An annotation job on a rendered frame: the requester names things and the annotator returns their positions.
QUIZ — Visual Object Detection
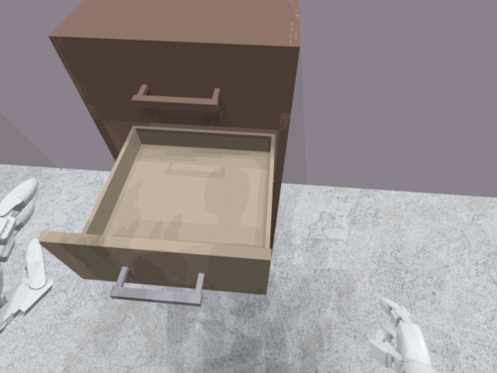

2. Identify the left robot hand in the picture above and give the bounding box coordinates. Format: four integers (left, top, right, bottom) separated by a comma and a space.
0, 178, 53, 333

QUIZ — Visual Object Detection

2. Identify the right robot hand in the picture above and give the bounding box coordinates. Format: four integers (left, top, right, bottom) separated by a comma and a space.
370, 298, 432, 373

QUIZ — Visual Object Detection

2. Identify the handle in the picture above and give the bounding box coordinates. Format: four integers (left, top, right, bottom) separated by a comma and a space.
131, 95, 219, 112
109, 267, 205, 307

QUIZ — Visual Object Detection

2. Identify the cabinet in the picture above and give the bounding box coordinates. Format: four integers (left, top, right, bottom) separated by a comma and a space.
49, 0, 300, 258

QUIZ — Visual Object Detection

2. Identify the drawer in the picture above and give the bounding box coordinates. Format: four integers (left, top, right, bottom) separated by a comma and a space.
38, 126, 276, 295

